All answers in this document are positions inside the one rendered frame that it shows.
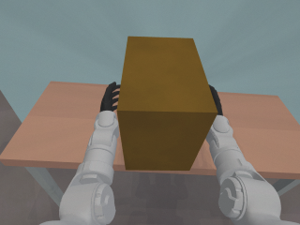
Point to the right robot forearm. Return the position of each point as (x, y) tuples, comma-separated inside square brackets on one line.
[(226, 154)]

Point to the carton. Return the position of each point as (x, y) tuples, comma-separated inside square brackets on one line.
[(165, 106)]

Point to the table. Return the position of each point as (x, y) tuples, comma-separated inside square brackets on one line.
[(56, 132)]

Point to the right robot hand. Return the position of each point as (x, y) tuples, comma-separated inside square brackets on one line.
[(216, 99)]

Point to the robot right upper arm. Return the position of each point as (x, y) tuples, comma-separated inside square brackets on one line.
[(249, 201)]

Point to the left robot hand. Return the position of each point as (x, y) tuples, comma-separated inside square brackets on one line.
[(108, 98)]

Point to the left robot forearm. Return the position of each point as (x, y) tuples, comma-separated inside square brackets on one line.
[(97, 165)]

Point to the robot left upper arm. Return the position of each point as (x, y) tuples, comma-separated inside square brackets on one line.
[(86, 204)]

